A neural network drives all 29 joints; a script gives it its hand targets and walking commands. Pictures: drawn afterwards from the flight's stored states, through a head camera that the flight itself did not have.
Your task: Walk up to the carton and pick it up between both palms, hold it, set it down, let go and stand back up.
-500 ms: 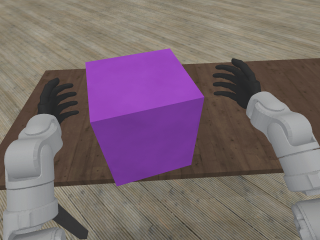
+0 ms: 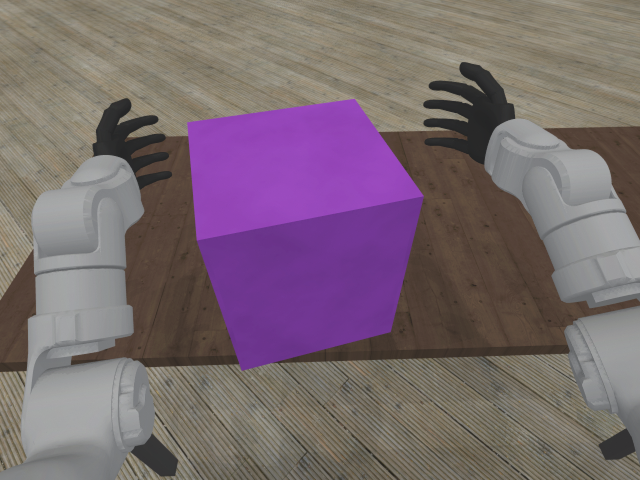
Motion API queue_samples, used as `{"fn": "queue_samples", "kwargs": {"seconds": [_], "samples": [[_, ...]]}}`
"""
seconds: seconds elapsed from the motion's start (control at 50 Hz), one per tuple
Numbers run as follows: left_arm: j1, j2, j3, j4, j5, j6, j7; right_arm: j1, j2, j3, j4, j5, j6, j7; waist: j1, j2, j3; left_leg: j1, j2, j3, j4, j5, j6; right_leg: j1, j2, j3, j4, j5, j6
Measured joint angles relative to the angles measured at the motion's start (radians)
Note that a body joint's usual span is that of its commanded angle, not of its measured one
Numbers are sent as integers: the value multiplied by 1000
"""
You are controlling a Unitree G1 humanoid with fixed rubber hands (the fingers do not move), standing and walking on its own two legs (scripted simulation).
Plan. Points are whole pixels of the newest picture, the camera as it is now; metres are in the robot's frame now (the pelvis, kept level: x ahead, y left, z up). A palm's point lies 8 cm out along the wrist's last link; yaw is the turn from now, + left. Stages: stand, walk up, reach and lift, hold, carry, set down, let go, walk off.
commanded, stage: reach and lift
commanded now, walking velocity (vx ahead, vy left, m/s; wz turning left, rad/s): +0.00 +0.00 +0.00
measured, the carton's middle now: (297, 236) +0.39 +0.07 +0.11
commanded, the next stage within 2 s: none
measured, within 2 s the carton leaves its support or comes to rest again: neither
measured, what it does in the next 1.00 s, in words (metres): stands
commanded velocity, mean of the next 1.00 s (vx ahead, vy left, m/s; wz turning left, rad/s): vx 0.00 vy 0.00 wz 0.00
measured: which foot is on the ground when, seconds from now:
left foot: down 0.00-1.00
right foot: down 0.00-1.00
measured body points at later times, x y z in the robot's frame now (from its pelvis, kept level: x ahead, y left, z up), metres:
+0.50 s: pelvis +0.00 +0.00 +0.00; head +0.00 +0.01 +0.45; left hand +0.39 +0.28 +0.15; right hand +0.43 -0.14 +0.16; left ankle +0.07 +0.15 -0.74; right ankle +0.00 -0.10 -0.74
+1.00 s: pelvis +0.01 +0.00 +0.00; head +0.02 +0.01 +0.45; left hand +0.40 +0.26 +0.12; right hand +0.44 -0.14 +0.13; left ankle +0.07 +0.15 -0.74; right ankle +0.00 -0.10 -0.74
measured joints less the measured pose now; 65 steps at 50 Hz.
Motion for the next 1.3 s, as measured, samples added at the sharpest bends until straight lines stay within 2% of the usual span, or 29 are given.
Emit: {"fn": "queue_samples", "kwargs": {"seconds": [0.18,0.44,0.56,0.66,0.76,1.12,1.3], "samples": [[-17,0,0,152,27,-80,-1,-23,42,0,138,0,-45,0,1,0,-4,-4,2,0,9,-5,0,0,1,0,0,0,0],[109,0,0,220,29,-257,-27,136,119,0,146,-63,-167,0,1,0,2,-19,12,-1,42,-23,-2,0,11,0,0,0,0],[113,0,-1,289,29,-342,-27,149,140,0,157,-98,-216,1,1,0,7,-26,15,-2,57,-33,-2,0,14,0,0,-1,0],[116,-7,-7,357,29,-418,-27,147,163,0,217,-116,-265,8,1,0,7,-30,15,-2,66,-41,-3,0,14,0,0,-5,0],[139,-33,-17,358,29,-472,-28,164,182,0,240,-120,-304,8,1,0,8,-33,15,-2,72,-49,-5,0,14,0,0,-10,0],[178,-83,-19,239,47,-447,-34,175,203,0,224,-120,-335,-6,1,0,7,-33,25,-3,75,-53,-10,0,23,0,0,-13,0],[180,-144,-19,204,108,-430,-33,172,290,0,202,-154,-332,-33,1,0,8,-33,25,-3,75,-54,-11,0,23,0,0,-13,0]]}}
